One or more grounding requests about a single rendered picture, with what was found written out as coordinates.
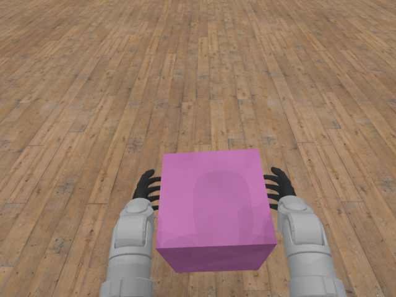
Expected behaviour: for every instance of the carton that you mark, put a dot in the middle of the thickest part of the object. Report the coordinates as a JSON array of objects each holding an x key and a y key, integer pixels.
[{"x": 214, "y": 213}]

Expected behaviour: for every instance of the robot left forearm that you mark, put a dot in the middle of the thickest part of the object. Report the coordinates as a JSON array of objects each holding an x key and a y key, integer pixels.
[{"x": 130, "y": 255}]

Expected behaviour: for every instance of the left robot hand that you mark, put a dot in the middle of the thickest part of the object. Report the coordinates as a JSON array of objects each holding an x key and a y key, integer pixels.
[{"x": 142, "y": 190}]

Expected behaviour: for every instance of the robot right forearm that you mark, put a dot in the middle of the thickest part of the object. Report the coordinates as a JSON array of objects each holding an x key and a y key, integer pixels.
[{"x": 312, "y": 272}]

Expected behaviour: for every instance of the right robot hand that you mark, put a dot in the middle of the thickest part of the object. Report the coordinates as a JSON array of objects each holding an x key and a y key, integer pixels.
[{"x": 284, "y": 188}]

